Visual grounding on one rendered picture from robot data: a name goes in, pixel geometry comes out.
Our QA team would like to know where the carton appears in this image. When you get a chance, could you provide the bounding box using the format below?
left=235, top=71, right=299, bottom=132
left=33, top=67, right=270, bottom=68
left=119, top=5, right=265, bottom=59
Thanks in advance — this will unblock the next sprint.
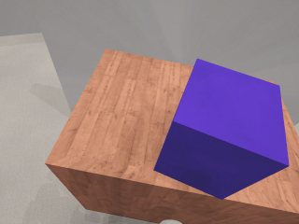
left=153, top=58, right=290, bottom=200

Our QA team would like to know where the pedestal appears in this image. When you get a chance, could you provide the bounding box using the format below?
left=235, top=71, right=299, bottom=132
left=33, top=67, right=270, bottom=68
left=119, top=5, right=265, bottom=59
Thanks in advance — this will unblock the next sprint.
left=45, top=49, right=299, bottom=224

